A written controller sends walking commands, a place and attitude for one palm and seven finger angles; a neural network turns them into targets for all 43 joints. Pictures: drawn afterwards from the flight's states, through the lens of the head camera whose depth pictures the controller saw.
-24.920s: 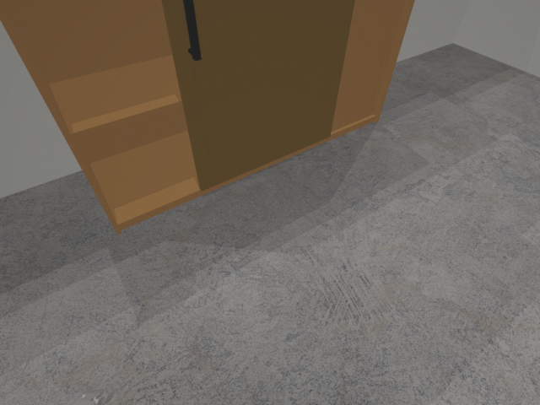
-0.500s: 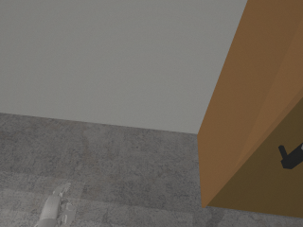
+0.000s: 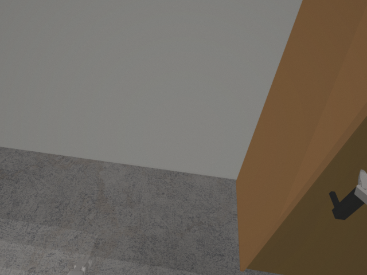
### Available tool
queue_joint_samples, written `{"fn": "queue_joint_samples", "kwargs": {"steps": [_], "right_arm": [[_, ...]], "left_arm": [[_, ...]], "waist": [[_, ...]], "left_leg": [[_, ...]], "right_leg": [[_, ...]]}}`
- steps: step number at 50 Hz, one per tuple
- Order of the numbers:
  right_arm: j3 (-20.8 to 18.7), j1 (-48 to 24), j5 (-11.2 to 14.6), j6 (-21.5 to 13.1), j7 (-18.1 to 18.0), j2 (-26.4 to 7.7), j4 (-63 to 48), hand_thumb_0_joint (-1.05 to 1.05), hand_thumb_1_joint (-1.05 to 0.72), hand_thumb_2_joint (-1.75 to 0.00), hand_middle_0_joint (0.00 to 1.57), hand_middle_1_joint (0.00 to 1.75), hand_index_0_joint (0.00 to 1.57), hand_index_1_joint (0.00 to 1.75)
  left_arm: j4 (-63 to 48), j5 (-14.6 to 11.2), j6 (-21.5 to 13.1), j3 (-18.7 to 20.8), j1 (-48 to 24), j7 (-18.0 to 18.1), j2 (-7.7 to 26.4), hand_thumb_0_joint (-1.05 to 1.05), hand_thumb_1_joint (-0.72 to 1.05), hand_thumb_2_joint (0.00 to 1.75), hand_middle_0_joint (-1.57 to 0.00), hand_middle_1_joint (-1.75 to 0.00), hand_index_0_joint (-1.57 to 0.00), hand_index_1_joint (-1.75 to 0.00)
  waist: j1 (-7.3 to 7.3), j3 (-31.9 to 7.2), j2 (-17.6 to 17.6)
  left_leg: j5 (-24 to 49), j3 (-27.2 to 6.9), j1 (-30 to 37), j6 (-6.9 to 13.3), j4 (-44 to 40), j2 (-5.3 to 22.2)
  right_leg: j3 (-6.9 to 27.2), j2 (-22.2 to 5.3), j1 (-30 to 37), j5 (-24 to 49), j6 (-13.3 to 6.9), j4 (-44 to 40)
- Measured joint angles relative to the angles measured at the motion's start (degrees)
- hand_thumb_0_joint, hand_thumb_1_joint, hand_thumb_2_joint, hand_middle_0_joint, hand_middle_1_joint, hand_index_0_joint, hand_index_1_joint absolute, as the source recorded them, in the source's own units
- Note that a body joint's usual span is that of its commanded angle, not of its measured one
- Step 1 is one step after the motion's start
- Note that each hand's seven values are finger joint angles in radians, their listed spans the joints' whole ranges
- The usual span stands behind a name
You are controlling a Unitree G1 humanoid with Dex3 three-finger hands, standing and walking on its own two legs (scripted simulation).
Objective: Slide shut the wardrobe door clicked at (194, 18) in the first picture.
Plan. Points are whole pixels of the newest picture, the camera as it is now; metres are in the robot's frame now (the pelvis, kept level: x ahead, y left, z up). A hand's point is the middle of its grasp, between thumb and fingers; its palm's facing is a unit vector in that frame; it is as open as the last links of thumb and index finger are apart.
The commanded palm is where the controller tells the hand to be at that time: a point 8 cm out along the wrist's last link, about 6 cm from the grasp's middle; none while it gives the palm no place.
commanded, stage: stop walking and hold the door there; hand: right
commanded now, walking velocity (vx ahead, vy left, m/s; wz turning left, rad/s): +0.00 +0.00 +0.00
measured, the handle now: out of the picture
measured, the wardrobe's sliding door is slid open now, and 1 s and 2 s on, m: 0.00 0.00 0.00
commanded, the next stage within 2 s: loosen the grip on the handle in 1.86 s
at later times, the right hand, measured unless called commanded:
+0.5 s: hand (365, 189) +0.29 -0.36 +0.10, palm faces +0.50 +0.80 -0.33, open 5.9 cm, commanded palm +0.25 -0.38 +0.11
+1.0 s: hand (365, 191) +0.29 -0.35 +0.10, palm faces +0.40 +0.88 -0.25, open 6.0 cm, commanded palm +0.25 -0.38 +0.11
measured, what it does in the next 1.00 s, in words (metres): steps to the right: right foot, then left foot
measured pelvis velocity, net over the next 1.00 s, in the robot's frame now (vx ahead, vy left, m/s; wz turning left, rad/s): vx -0.04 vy -0.11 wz -0.03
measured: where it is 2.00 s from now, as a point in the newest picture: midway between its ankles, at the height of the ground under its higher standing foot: outside the picture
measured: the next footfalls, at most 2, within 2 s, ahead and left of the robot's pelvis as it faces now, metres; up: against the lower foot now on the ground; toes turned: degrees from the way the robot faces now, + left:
right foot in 0.74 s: +0.03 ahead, -0.17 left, +0.00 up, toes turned -6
left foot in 0.96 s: +0.02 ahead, +0.00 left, +0.00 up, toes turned +7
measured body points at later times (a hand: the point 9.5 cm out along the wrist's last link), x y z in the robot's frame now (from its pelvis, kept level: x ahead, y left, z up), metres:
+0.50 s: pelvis -0.01 -0.04 -0.01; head -0.01 -0.03 +0.44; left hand +0.16 +0.23 -0.10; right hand +0.26 -0.39 +0.12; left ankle +0.03 +0.13 -0.74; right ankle +0.01 -0.10 -0.74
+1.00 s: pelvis -0.04 -0.11 -0.02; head +0.00 -0.08 +0.43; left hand +0.12 +0.11 -0.14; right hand +0.26 -0.40 +0.12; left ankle -0.01 +0.00 -0.74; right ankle -0.03 -0.19 -0.71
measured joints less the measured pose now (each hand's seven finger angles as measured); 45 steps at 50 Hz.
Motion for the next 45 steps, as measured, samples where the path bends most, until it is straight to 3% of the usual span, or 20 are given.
{"fn": "queue_joint_samples", "kwargs": {"steps": [14,23,28,30,33,35,36,38,40,42,45], "right_arm": [[0.58,1.34,0.15,-1.22,0.43,1.20,-3.73,-0.12,-0.58,-0.77,0.44,1.38,0.37,1.40],[3.96,-0.26,-0.26,-2.53,2.20,1.83,-6.76,-0.14,-0.59,-0.78,0.45,1.39,0.41,1.40],[4.96,-1.32,0.32,-1.84,1.73,2.21,-8.07,-0.13,-0.60,-0.78,0.45,1.40,0.40,1.40],[5.18,-1.99,0.61,-1.33,1.42,2.73,-8.14,-0.13,-0.61,-0.78,0.46,1.40,0.39,1.40],[6.09,-3.24,0.76,-1.22,1.66,4.05,-8.92,-0.11,-0.62,-0.78,0.46,1.40,0.38,1.40],[6.92,-4.04,0.52,-1.21,1.98,5.16,-10.93,-0.10,-0.62,-0.79,0.46,1.40,0.38,1.40],[7.23,-4.18,0.45,-1.27,2.17,5.47,-12.26,-0.09,-0.62,-0.79,0.46,1.40,0.38,1.40],[7.87,-4.41,0.52,-1.29,2.08,5.95,-15.01,-0.09,-0.62,-0.80,0.46,1.40,0.37,1.40],[7.97,-3.10,0.79,-1.19,1.16,6.70,-16.93,-0.09,-0.63,-0.79,0.46,1.40,0.35,1.40],[8.17,-1.57,1.24,-1.34,0.66,7.29,-17.66,-0.09,-0.64,-0.78,0.46,1.40,0.34,1.40],[9.15,-0.62,1.75,-0.31,0.47,8.13,-18.44,-0.08,-0.66,-0.76,0.46,1.40,0.32,1.40]], "left_arm": [[-1.67,0.00,0.29,2.29,-3.58,0.08,3.13,0.01,0.91,0.90,-0.20,-0.30,-0.20,-0.30],[-2.86,-0.44,2.88,3.26,-5.65,-0.06,4.05,0.01,0.91,0.90,-0.20,-0.30,-0.20,-0.30],[-4.79,-0.64,2.98,1.82,-6.09,-0.58,1.84,0.01,0.91,0.90,-0.19,-0.30,-0.19,-0.30],[-4.95,-0.38,2.68,1.06,-6.01,-1.05,0.92,0.01,0.91,0.90,-0.19,-0.30,-0.19,-0.30],[-4.27,-0.05,3.09,0.62,-5.52,-1.97,0.18,0.01,0.91,0.90,-0.20,-0.30,-0.20,-0.30],[-3.07,0.48,3.28,0.37,-5.36,-2.39,-0.07,0.01,0.91,0.90,-0.20,-0.30,-0.20,-0.30],[-2.61,0.63,3.36,0.10,-5.32,-2.50,-0.20,0.01,0.91,0.90,-0.20,-0.30,-0.20,-0.30],[-2.64,0.61,3.42,-0.06,-5.66,-2.17,-0.14,0.01,0.91,0.90,-0.20,-0.30,-0.20,-0.30],[-2.96,0.47,3.04,0.20,-6.31,-1.89,-0.31,0.01,0.91,0.90,-0.20,-0.30,-0.20,-0.30],[-2.61,0.52,1.73,0.26,-6.23,-1.90,-1.08,0.01,0.91,0.90,-0.20,-0.30,-0.20,-0.30],[-2.14,0.50,0.32,-0.25,-5.28,-2.58,-1.87,0.01,0.91,0.90,-0.20,-0.30,-0.20,-0.30]], "waist": [[-0.40,0.80,-1.18],[0.05,2.93,0.26],[-0.20,4.58,0.54],[-0.23,5.24,0.03],[-0.10,5.26,-0.44],[-0.74,5.51,0.66],[-0.75,5.60,1.57],[-0.17,6.86,2.58],[-0.49,8.41,1.52],[-0.29,8.95,0.31],[-0.67,9.26,-0.62]], "left_leg": [[-0.44,0.89,-0.81,-0.44,0.21,0.17],[-2.25,0.48,-3.41,-2.74,5.23,3.89],[-8.29,1.06,-5.58,-0.29,11.47,5.47],[-5.23,1.39,-5.04,-0.29,10.77,5.64],[-3.93,2.04,-5.39,-3.56,10.84,6.43],[-4.34,1.60,-6.15,-4.37,11.30,7.35],[-4.62,1.19,-6.86,-4.79,12.16,8.03],[-8.70,0.61,-9.13,-3.56,17.59,9.24],[-16.76,0.29,-12.33,-1.86,28.86,7.57],[-19.49,2.09,-13.33,-1.45,35.23,5.50],[-17.30,6.96,-9.09,-1.31,27.76,3.34]], "right_leg": [[0.93,-0.04,-2.28,-1.28,-0.30,2.49],[0.67,3.55,-3.94,-1.45,-2.83,4.58],[-0.76,4.66,-4.50,-2.21,-4.37,6.71],[-0.98,4.71,-4.74,-2.63,-4.60,7.89],[1.46,5.11,-7.98,-9.33,-1.14,15.01],[4.61,4.82,-9.13,-12.61,-0.08,19.15],[5.67,4.17,-7.99,-11.58,0.16,16.46],[4.47,3.85,-7.30,-4.51,-0.06,13.35],[3.05,3.75,-6.90,-5.00,-1.61,13.96],[2.48,3.56,-5.71,-5.16,-2.68,12.18],[2.16,3.65,-3.68,-3.45,-2.95,8.59]]}}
